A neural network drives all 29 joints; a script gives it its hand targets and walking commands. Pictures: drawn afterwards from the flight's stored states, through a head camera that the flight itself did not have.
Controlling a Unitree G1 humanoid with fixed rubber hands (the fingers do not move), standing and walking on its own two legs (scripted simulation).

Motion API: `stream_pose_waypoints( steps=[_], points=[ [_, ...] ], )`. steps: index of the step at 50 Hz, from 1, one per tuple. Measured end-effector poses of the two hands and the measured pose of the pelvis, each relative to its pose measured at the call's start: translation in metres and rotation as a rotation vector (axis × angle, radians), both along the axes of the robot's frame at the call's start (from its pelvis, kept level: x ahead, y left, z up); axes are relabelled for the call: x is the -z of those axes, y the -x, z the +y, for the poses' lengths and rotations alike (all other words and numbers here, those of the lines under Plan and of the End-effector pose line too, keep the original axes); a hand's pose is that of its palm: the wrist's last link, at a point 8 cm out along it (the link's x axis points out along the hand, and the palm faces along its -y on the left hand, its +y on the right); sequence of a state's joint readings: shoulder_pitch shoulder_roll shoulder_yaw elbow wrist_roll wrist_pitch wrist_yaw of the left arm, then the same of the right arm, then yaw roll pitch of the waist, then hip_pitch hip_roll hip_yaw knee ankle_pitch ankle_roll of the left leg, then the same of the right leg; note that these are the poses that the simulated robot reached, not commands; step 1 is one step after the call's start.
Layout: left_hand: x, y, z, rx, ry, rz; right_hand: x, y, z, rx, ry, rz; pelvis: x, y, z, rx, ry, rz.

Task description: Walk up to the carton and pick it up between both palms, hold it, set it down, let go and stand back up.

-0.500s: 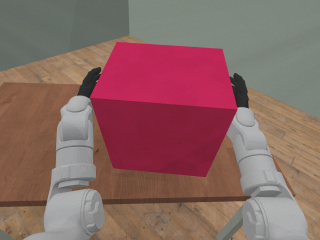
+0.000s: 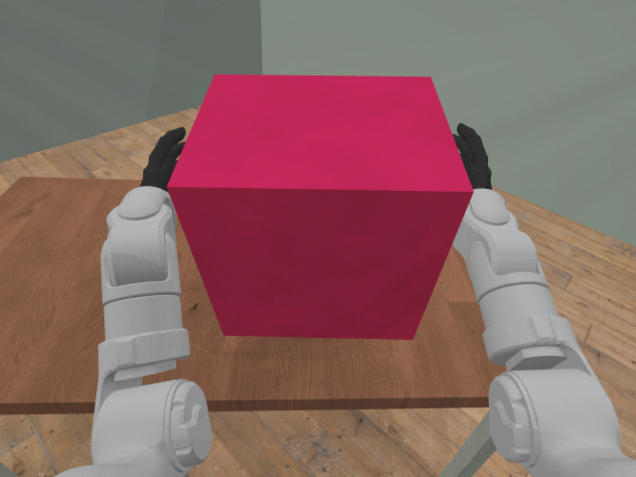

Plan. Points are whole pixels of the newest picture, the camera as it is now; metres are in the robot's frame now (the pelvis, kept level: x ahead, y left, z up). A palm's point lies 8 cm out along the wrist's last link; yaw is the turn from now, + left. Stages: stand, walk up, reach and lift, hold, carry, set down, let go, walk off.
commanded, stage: reach and lift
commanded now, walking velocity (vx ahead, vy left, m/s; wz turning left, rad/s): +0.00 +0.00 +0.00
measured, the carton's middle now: (319, 215) +0.41 -0.01 +0.16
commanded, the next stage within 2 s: hold in 1.12 s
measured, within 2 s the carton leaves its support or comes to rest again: neither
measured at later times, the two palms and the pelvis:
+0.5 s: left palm (152, 171) +0.37 +0.18 +0.25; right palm (476, 161) +0.38 -0.18 +0.26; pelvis +0.00 +0.00 +0.00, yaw +0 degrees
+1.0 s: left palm (145, 152) +0.37 +0.18 +0.27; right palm (482, 138) +0.38 -0.18 +0.29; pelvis +0.01 -0.01 +0.00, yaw +0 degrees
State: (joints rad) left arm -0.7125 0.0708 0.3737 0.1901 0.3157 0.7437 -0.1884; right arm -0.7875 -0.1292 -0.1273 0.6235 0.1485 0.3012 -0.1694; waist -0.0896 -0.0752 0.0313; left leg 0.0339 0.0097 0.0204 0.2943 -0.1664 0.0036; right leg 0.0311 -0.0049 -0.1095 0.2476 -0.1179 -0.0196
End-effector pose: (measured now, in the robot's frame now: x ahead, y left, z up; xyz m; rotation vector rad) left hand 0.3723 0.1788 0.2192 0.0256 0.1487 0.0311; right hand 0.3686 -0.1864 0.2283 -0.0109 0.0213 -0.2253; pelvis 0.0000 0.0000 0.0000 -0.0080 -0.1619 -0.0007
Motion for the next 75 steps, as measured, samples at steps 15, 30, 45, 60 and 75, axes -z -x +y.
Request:
stream_pose_waypoints(
  steps=[15,30,45,60,75],
  points=[
    [-0.019,0.003,0.004,-0.020,0.011,-0.007,-0.023,-0.003,0.004,-0.026,0.003,0.013,0.000,0.000,-0.001,0.001,0.000,0.010],
    [-0.037,0.001,0.002,-0.025,0.012,-0.003,-0.044,-0.008,0.001,-0.037,0.005,0.034,-0.001,-0.004,-0.002,0.003,0.000,0.028],
    [-0.049,0.001,0.004,-0.033,0.016,-0.005,-0.059,-0.011,0.003,-0.048,0.013,0.054,-0.001,-0.009,-0.005,0.004,0.002,0.042],
    [-0.064,0.007,0.004,-0.039,0.007,-0.015,-0.075,-0.008,0.002,-0.062,0.015,0.066,-0.001,-0.007,-0.005,0.007,0.002,0.055],
    [-0.089,0.007,-0.003,-0.044,0.000,-0.023,-0.099,-0.009,-0.004,-0.062,0.027,0.076,0.000,-0.004,-0.010,0.006,-0.001,0.084]
  ],
)
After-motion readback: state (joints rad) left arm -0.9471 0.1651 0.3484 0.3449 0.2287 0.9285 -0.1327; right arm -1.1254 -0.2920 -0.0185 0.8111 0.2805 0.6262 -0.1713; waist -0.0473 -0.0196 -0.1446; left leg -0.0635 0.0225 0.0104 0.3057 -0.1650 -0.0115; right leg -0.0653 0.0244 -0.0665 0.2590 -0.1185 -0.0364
